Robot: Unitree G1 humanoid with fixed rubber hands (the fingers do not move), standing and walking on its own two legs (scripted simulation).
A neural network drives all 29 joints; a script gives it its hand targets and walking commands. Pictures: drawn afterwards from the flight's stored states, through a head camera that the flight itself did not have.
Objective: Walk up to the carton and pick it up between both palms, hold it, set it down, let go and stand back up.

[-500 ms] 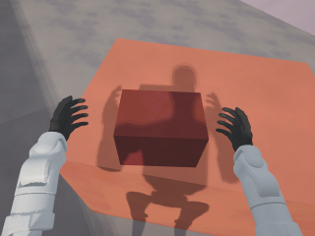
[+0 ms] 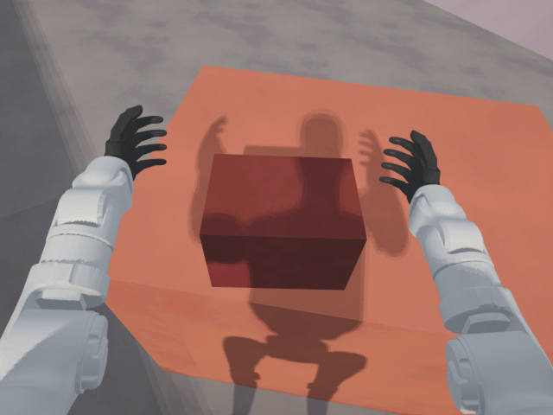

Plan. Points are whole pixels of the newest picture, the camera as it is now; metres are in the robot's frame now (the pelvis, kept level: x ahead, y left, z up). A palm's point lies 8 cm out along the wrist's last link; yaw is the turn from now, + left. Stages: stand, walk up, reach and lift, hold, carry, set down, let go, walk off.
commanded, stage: reach and lift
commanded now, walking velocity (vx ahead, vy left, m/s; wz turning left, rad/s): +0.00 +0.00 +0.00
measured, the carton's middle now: (280, 223) +0.43 +0.01 -0.01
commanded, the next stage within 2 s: none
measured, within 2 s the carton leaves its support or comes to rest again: neither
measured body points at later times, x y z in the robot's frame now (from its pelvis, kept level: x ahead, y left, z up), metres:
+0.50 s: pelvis +0.01 +0.00 -0.01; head +0.07 +0.01 +0.44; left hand +0.40 +0.24 +0.02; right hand +0.41 -0.16 +0.01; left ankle +0.01 +0.12 -0.74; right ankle -0.01 -0.12 -0.74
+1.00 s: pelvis -0.02 +0.00 -0.02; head +0.05 +0.01 +0.42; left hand +0.41 +0.20 +0.02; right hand +0.41 -0.15 +0.02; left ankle +0.01 +0.12 -0.74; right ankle -0.01 -0.12 -0.74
